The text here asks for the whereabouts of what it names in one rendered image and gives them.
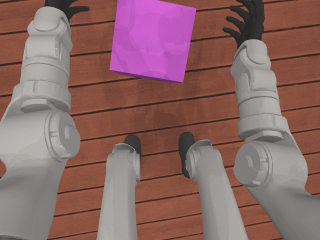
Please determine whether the robot right upper arm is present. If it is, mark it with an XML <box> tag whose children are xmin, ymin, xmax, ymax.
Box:
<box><xmin>233</xmin><ymin>140</ymin><xmax>320</xmax><ymax>240</ymax></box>

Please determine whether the robot left upper arm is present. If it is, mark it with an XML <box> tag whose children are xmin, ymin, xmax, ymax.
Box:
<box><xmin>0</xmin><ymin>109</ymin><xmax>81</xmax><ymax>240</ymax></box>

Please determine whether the robot left forearm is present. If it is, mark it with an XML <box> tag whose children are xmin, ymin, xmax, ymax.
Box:
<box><xmin>0</xmin><ymin>6</ymin><xmax>73</xmax><ymax>160</ymax></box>

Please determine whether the robot left shin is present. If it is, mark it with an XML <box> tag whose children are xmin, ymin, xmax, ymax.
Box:
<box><xmin>106</xmin><ymin>143</ymin><xmax>135</xmax><ymax>170</ymax></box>

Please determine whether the robot right forearm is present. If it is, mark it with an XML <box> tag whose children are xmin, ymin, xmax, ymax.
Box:
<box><xmin>230</xmin><ymin>39</ymin><xmax>301</xmax><ymax>152</ymax></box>

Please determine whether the left robot hand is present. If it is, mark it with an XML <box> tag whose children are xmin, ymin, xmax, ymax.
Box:
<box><xmin>44</xmin><ymin>0</ymin><xmax>90</xmax><ymax>23</ymax></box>

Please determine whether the carton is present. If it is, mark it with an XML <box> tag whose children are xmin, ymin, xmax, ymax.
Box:
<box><xmin>109</xmin><ymin>0</ymin><xmax>196</xmax><ymax>83</ymax></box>

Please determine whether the right robot hand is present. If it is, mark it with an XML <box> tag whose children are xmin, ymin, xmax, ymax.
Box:
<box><xmin>222</xmin><ymin>0</ymin><xmax>265</xmax><ymax>49</ymax></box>

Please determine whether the right robot foot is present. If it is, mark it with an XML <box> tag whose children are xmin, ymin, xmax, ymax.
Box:
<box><xmin>178</xmin><ymin>132</ymin><xmax>195</xmax><ymax>179</ymax></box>

